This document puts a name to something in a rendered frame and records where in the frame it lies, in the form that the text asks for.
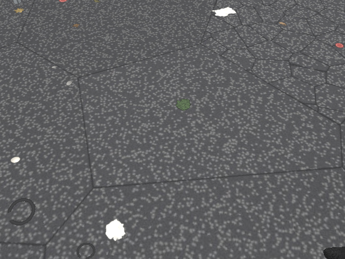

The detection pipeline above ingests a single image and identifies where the robot right hand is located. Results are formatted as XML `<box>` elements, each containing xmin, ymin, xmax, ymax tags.
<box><xmin>323</xmin><ymin>247</ymin><xmax>345</xmax><ymax>259</ymax></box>

